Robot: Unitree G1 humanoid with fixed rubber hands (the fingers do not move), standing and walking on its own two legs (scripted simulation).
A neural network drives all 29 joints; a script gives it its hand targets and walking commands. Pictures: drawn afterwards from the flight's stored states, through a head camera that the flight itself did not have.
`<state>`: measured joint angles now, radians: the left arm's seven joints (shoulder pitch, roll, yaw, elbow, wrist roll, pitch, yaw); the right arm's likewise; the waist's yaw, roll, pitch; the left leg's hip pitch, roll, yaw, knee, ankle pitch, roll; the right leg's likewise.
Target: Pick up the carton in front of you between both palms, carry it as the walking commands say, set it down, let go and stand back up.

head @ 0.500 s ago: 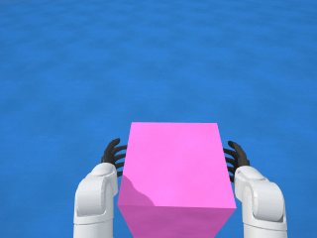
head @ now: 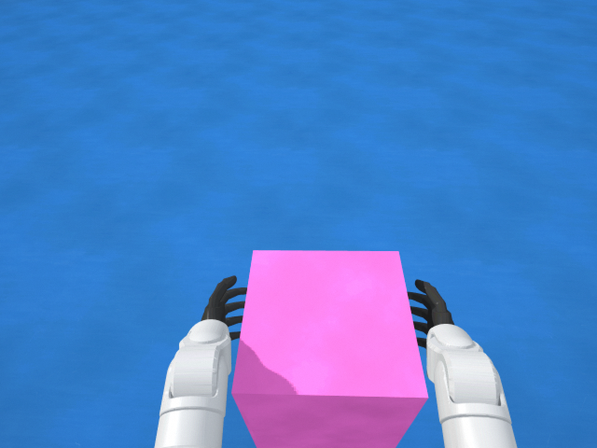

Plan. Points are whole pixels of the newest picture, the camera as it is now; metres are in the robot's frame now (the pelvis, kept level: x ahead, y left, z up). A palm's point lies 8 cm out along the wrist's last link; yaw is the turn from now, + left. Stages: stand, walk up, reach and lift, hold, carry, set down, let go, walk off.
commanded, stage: carry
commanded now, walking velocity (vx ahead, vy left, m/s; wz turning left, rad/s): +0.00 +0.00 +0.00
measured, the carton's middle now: (324, 355) +0.29 +0.00 -0.04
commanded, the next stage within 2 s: hold in 1.20 s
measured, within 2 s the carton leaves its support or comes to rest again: neither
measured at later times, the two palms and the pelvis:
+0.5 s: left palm (208, 346) +0.25 +0.15 +0.05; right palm (446, 351) +0.25 -0.15 +0.04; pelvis -0.03 +0.00 +0.00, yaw +0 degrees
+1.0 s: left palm (206, 357) +0.24 +0.15 +0.05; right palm (449, 363) +0.23 -0.15 +0.04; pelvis -0.05 +0.00 +0.00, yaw +0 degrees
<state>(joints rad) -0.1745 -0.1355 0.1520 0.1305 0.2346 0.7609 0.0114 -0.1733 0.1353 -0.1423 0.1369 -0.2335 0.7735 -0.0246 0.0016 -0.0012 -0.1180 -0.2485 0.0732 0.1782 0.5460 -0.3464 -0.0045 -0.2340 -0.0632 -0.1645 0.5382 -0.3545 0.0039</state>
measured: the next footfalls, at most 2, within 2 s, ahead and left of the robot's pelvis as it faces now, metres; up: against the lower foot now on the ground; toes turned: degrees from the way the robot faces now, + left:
none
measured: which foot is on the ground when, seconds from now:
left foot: down 0.00-1.00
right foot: down 0.00-1.00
